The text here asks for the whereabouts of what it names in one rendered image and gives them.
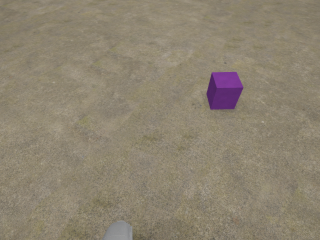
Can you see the robot left thigh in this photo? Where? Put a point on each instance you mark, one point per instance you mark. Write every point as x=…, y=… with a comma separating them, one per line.
x=119, y=231

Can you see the carton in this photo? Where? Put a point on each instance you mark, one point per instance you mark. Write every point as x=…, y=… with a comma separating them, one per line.
x=224, y=90

